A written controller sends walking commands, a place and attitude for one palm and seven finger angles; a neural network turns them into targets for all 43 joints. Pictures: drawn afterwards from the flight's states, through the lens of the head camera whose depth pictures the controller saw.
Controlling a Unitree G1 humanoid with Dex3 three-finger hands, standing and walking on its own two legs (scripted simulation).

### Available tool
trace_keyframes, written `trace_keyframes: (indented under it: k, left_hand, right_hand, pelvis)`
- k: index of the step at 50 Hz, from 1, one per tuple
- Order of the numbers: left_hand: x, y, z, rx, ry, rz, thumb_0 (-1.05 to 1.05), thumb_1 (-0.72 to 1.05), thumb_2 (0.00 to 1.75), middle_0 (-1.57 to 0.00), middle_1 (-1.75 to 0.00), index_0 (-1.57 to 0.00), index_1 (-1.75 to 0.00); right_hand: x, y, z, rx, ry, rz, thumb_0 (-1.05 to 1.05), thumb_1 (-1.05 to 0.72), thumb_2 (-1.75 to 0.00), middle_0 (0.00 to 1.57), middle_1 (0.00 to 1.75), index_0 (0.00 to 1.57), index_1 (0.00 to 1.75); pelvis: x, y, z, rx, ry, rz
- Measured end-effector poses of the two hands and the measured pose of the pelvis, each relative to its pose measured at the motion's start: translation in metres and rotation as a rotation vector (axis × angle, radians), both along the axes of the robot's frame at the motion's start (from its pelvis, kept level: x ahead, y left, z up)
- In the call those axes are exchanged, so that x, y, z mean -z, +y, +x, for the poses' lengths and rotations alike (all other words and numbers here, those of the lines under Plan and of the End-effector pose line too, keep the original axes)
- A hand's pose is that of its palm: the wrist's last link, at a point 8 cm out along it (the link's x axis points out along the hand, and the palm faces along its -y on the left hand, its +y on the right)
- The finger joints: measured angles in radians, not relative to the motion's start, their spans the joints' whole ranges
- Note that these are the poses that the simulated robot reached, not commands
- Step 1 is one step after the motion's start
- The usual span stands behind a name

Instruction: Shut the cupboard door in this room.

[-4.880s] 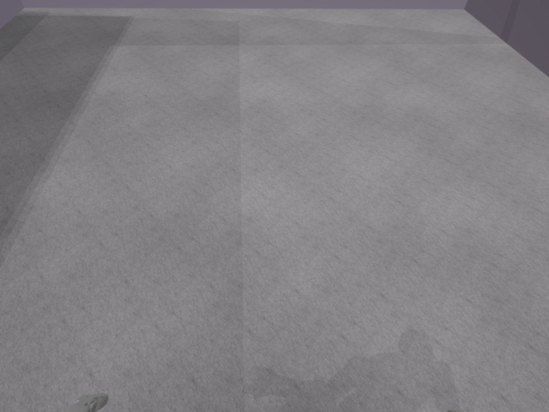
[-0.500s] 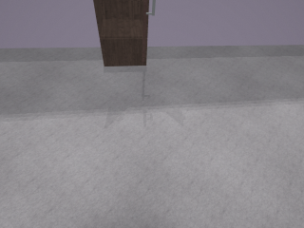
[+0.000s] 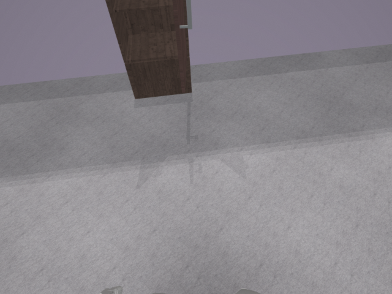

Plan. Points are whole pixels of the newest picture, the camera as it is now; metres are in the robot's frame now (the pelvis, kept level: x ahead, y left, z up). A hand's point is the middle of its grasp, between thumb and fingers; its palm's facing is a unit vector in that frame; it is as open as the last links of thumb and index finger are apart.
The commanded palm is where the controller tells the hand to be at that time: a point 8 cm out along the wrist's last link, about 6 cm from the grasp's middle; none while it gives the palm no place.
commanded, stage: stand and wait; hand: left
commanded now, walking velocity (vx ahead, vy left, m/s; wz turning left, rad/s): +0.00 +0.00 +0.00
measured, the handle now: (184, 12) +1.24 +0.09 +0.02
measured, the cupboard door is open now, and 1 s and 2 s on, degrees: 82 82 82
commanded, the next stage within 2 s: look at it before walking up in 0.76 s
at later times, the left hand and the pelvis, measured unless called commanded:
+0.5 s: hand out of the picture +0.07 +0.19 -0.16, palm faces +0.01 -0.99 -0.15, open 7.3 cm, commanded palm none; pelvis +0.09 +0.03 +0.02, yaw -2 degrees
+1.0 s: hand out of the picture +0.10 +0.19 -0.16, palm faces -0.02 -0.98 -0.17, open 7.3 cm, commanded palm none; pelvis +0.10 +0.03 +0.02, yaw -3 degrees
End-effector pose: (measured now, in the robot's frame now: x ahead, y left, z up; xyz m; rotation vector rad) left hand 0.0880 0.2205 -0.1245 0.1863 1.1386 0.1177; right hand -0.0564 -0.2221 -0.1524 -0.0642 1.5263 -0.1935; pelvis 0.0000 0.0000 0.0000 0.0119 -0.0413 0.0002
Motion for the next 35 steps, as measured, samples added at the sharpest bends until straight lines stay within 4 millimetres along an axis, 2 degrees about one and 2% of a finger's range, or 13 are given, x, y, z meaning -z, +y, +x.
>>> trace_keyframes:
  k: [3, 7, 10, 13, 17, 23, 29, 35]
  left_hand:
    - [-0.006, 0.003, 0.006, -0.033, 0.017, 0.018, -0.01, 0.94, 0.9, -0.2, -0.3, -0.21, -0.3]
    - [-0.004, 0.008, 0.01, -0.038, 0.058, 0.008, -0.01, 0.94, 0.9, -0.2, -0.3, -0.21, -0.3]
    - [0.004, 0.012, 0.009, -0.054, 0.088, -0.016, -0.01, 0.94, 0.9, -0.2, -0.3, -0.21, -0.3]
    - [0.012, 0.018, 0.005, -0.075, 0.134, -0.037, 0.0, 0.94, 0.9, -0.2, -0.3, -0.21, -0.3]
    - [0.012, 0.02, -0.004, -0.083, 0.199, -0.055, 0.0, 0.93, 0.9, -0.2, -0.3, -0.2, -0.3]
    - [0.009, 0.02, -0.021, -0.076, 0.298, -0.062, 0.01, 0.92, 0.9, -0.2, -0.3, -0.2, -0.3]
    - [0.007, 0.022, -0.027, -0.073, 0.351, -0.055, 0.01, 0.91, 0.9, -0.2, -0.3, -0.2, -0.3]
    - [0.006, 0.025, -0.018, -0.066, 0.343, -0.042, 0.01, 0.91, 0.9, -0.2, -0.3, -0.2, -0.3]
  right_hand:
    - [-0.009, -0.007, 0.044, -0.026, -0.079, -0.018, 0.01, -0.91, -0.9, 0.2, 0.3, 0.19, 0.3]
    - [-0.019, -0.005, 0.095, -0.057, -0.174, -0.032, 0.0, -0.91, -0.9, 0.2, 0.3, 0.19, 0.3]
    - [-0.022, -0.002, 0.122, -0.076, -0.213, -0.062, 0.01, -0.93, -0.9, 0.2, 0.3, 0.19, 0.3]
    - [-0.028, 0.004, 0.137, -0.084, -0.224, -0.082, 0.01, -0.94, -0.9, 0.2, 0.3, 0.19, 0.3]
    - [-0.036, 0.011, 0.149, -0.095, -0.211, -0.086, 0.01, -0.95, -0.9, 0.2, 0.3, 0.2, 0.3]
    - [-0.035, 0.021, 0.156, -0.083, -0.185, -0.078, 0.01, -0.95, -0.9, 0.2, 0.3, 0.2, 0.3]
    - [-0.032, 0.032, 0.15, -0.064, -0.142, -0.06, 0.01, -0.94, -0.9, 0.2, 0.3, 0.2, 0.3]
    - [-0.028, 0.044, 0.137, -0.04, -0.103, -0.032, 0.01, -0.92, -0.9, 0.2, 0.3, 0.2, 0.3]
  pelvis:
    - [-0.008, -0.002, 0.013, -0.003, 0.014, -0.006]
    - [-0.013, 0.0, 0.03, 0.004, 0.025, -0.018]
    - [-0.011, 0.006, 0.043, 0.011, 0.02, -0.042]
    - [-0.011, 0.012, 0.057, 0.016, 0.012, -0.041]
    - [-0.018, 0.019, 0.072, 0.022, 0.017, -0.024]
    - [-0.021, 0.028, 0.088, 0.033, 0.019, -0.017]
    - [-0.021, 0.033, 0.097, 0.04, 0.018, -0.014]
    - [-0.021, 0.035, 0.102, 0.045, 0.014, -0.012]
